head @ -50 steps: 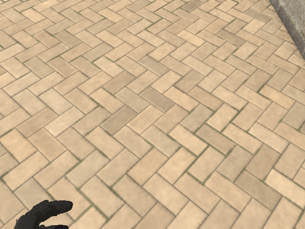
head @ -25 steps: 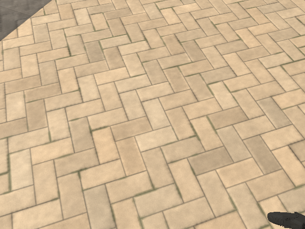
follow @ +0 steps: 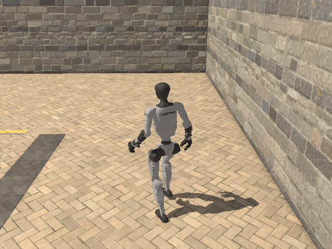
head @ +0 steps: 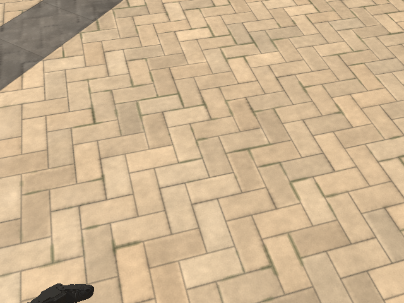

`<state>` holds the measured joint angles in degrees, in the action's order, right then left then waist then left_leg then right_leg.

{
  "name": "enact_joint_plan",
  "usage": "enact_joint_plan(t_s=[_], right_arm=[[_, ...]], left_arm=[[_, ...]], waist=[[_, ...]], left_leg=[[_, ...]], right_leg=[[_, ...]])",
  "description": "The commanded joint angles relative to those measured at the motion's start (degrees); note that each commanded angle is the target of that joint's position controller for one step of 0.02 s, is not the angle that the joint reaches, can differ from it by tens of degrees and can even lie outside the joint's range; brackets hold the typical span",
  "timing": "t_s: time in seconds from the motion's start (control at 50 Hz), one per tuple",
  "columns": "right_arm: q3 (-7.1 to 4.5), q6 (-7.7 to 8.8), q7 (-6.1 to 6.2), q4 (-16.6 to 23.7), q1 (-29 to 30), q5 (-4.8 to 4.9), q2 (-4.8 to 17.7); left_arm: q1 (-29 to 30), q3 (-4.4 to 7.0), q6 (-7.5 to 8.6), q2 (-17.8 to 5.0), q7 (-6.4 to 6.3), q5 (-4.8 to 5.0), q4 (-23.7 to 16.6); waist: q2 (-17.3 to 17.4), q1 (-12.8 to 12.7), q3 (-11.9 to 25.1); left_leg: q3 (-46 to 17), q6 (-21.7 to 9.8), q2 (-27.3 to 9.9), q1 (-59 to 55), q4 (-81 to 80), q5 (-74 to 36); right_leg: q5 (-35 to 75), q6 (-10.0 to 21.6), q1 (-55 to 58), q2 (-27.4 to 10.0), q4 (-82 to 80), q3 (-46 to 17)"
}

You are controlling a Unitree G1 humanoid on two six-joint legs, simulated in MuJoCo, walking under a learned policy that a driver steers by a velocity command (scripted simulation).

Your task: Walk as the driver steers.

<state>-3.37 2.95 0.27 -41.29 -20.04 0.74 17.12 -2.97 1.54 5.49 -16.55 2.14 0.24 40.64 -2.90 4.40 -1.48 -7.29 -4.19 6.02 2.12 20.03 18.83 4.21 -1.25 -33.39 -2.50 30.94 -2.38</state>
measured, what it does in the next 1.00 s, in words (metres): walks ahead, turning right: right foot, then left foot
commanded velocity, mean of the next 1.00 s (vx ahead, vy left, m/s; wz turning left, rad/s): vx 0.41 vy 0.00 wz -0.45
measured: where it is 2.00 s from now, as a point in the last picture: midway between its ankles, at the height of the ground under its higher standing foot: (230, 264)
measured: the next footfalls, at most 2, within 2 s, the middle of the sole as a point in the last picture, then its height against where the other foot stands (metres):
right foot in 0.08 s outside the picture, level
left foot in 0.58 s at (180, 287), level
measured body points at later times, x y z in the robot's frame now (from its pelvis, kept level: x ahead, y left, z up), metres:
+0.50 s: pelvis +0.29 -0.05 +0.00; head +0.32 -0.07 +0.45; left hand +0.36 +0.24 -0.11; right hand +0.48 -0.32 -0.07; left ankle +0.49 +0.07 -0.71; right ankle +0.18 -0.12 -0.74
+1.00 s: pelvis +0.51 -0.09 -0.01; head +0.54 -0.13 +0.44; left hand +0.82 +0.02 -0.08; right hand +0.42 -0.39 -0.13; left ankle +0.49 +0.05 -0.74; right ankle +0.56 -0.25 -0.72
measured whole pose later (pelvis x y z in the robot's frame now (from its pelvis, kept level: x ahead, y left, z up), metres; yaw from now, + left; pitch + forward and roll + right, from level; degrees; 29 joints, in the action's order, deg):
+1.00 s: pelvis +0.51 -0.09 -0.01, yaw -32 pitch +2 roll +2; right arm -4.3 2.3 0.9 -46.5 -12.4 1.7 17.9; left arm -6.6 3.7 -0.8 -17.3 2.5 0.5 33.8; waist -1.6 3.5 -4.3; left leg 10.5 0.3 -0.7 4.6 23.4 19.9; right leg -6.5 1.0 -30.1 -2.3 34.8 0.5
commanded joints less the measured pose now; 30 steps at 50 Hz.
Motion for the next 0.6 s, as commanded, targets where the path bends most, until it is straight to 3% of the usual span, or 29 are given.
enact_joint_plan(t_s=[0.02,0.04,0.06,0.08,0.1,0.12,0.14,0.16,0.18,0.2,0.22,0.28,0.32,0.4,0.44,0.5,0.54,0.56,0.58,0.6], right_arm=[[-2.6,0.1,0.27,0.5,-2.8,-0.11,9.4],[-2.67,-0.09,0.37,0.3,-1.9,-0.11,9.7],[-2.54,-0.36,0.51,0.4,-0.7,-0.22,9.6],[-1.95,-0.55,0.82,1.0,-0.3,-0.73,8.6],[-0.81,0.03,0.84,2.6,-4.7,-1.3,5.7],[0.03,0.99,0.52,2.4,-7.3,-1.66,3.5],[-0.59,1.9,-0.05,3.3,-1.8,-0.4,7.6],[-0.82,2.67,-0.39,4.7,4.0,0.49,8.5],[-0.71,3.35,-0.4,5.5,7.4,-0.3,8.1],[-0.9,3.65,-0.37,5.8,7.8,-1.21,7.6],[-0.93,3.66,-0.35,5.8,6.9,-1.69,6.9],[-0.56,2.92,-0.08,5.8,6.7,-1.92,5.1],[-0.07,2.67,0.15,6.8,10.7,-1.88,3.9],[0.54,3.37,-0.51,8.1,19.0,-1.26,2.4],[0.38,3.8,-0.99,8.8,21.9,-0.71,2.9],[-0.44,4.41,-1.37,8.9,22.6,-0.29,4.8],[-1.43,4.82,-1.1,7.6,17.5,-0.2,6.5],[-2.3,5.02,-0.67,6.5,11.7,-0.74,8.1],[-3.18,4.92,-0.08,5.8,2.9,-1.52,11.2],[-4.1,3.95,-0.31,3.7,-1.1,-1.73,14.8]], left_arm=[[5.5,1.67,1.08,-6.3,0.6,0.46,-5.4],[3.1,2.03,1.09,-6.9,0.63,0.45,-5.0],[-2.3,2.85,1.12,-8.1,0.5,0.3,-3.5],[-10.4,3.86,1.06,-10.2,0.32,0.02,-1.6],[-17.5,5.03,0.97,-15.2,0.28,-0.63,-1.2],[-20.6,5.09,0.51,-14.3,0.86,0.84,0.5],[-19.7,3.9,0.29,-10.2,0.73,1.78,0.0],[-15.9,3.59,-0.16,-9.1,0.38,1.16,-0.9],[-13.9,3.4,-0.57,-8.6,0.14,0.47,-1.5],[-12.8,3.11,-0.69,-7.9,-0.1,0.02,-1.9],[-12.2,2.86,-0.73,-7.3,-0.36,-0.27,-2.3],[-12.7,3.11,-0.83,-7.9,-1.18,0.42,-2.1],[-14.0,3.67,-1.06,-9.4,-1.94,0.73,-1.4],[-17.6,4.0,-2.13,-9.9,-2.99,1.27,0.1],[-19.7,4.07,-2.64,-9.8,-3.23,1.53,0.9],[-20.2,4.23,-3.34,-9.5,-3.57,1.61,1.1],[-18.5,4.34,-3.69,-9.2,-3.57,1.42,0.6],[-17.7,3.77,-3.62,-7.5,-3.32,1.13,-0.1],[-17.7,2.59,-3.41,-4.3,-3.08,0.05,-1.3],[-26.1,1.32,-2.89,-0.5,-2.99,1.49,-2.8]], waist=[[8.7,0.3,-1.7],[9.0,-1.2,-0.6],[8.5,-4.3,3.1],[6.8,-8.0,9.7],[-2.8,-8.0,18.7],[-12.9,-7.5,21.0],[-7.2,-9.3,15.5],[-2.6,-9.3,8.0],[1.2,-8.6,3.7],[1.8,-6.8,2.1],[0.4,-5.4,2.6],[-1.5,-4.4,2.7],[-1.1,-5.4,1.4],[-1.8,-8.2,1.1],[-1.9,-9.1,1.0],[-3.0,-8.1,1.0],[-4.2,-4.9,2.4],[-3.3,-1.9,6.6],[2.3,1.7,15.1],[20.6,-2.0,21.3]], left_leg=[[-7.7,-7.0,-18.8,-3.4,-2.2,-24.9],[-6.4,-6.1,-18.4,-4.6,0.6,-33.2],[-3.7,-4.9,-16.4,-4.7,7.0,-44.2],[-0.6,-3.2,-13.7,-0.9,17.8,-47.2],[2.7,0.9,-7.4,16.8,37.2,-30.3],[2.6,3.9,-0.8,32.9,50.0,11.6],[-1.5,3.3,-4.0,39.7,54.0,11.0],[-0.2,2.9,-6.2,41.7,52.7,6.0],[1.0,2.8,-7.8,41.2,49.4,2.8],[1.1,3.2,-9.3,38.8,45.4,0.2],[1.1,3.8,-9.9,36.0,42.6,-1.4],[2.9,6.3,-9.7,34.2,35.6,-2.5],[3.5,7.7,-9.0,34.0,28.2,-8.4],[3.8,8.4,-5.9,27.3,14.2,-21.9],[3.3,8.1,-4.9,25.5,11.0,-23.2],[1.4,6.6,-4.7,23.5,6.8,-19.3],[2.3,4.2,-5.0,16.2,4.1,-16.7],[1.5,2.1,-7.3,6.3,3.2,-16.7],[-7.4,-1.7,-16.8,-8.6,5.0,-12.6],[-32.2,-11.1,-29.2,-24.9,1.3,-2.3]], right_leg=[[-6.3,3.4,-0.9,0.0,-1.4,0.9],[-9.0,4.7,2.2,1.3,-2.0,2.1],[-8.4,6.4,9.8,3.4,-3.5,4.0],[-4.9,8.8,22.5,1.8,-2.3,1.7],[-5.6,16.7,43.8,-9.7,-1.6,-18.4],[-17.7,21.7,53.9,-16.3,-10.6,-40.1],[-27.8,19.3,51.7,-15.8,-13.5,-40.5],[-25.8,17.5,44.1,-14.0,-14.8,-33.6],[-20.1,16.8,37.3,-11.8,-15.9,-28.6],[-14.0,16.4,32.8,-10.0,-16.7,-25.3],[-9.7,16.3,30.5,-8.3,-17.6,-23.2],[-2.0,17.1,26.3,-6.5,-18.8,-18.7],[-0.3,16.4,23.7,-5.2,-19.2,-16.2],[-2.4,13.2,20.2,-2.4,-17.7,-14.1],[-4.4,12.7,21.5,-3.1,-16.1,-16.3],[-6.3,11.6,26.2,-4.9,-12.3,-21.3],[-2.6,10.2,26.5,-4.6,-7.8,-22.4],[-0.3,8.6,24.3,-1.8,-0.6,-20.3],[-8.8,6.6,17.3,1.7,14.6,-15.7],[-37.2,3.3,-2.4,9.2,31.5,-8.3]])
